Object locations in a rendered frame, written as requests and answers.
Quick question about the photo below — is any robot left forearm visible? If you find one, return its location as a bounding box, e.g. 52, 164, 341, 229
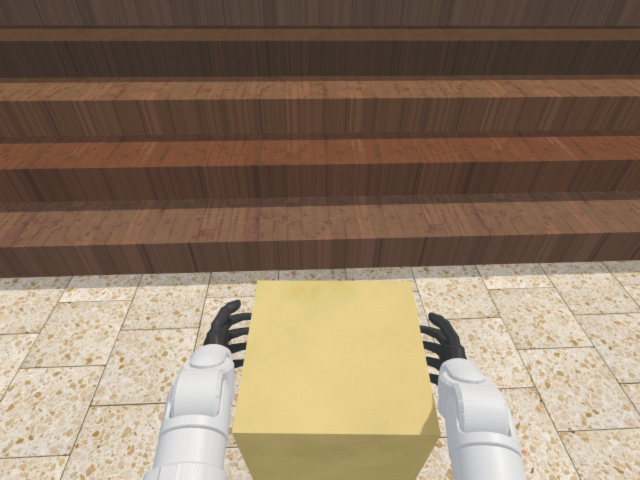
143, 344, 235, 480

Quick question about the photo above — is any carton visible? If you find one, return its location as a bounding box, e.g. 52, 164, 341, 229
232, 280, 441, 480

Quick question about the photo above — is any right robot hand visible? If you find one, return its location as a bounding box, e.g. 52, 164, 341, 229
419, 312, 467, 386

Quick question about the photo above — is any left robot hand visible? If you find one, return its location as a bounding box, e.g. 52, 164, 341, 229
203, 300, 252, 369

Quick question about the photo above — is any robot right forearm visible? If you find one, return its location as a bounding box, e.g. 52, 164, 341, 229
438, 358, 527, 480

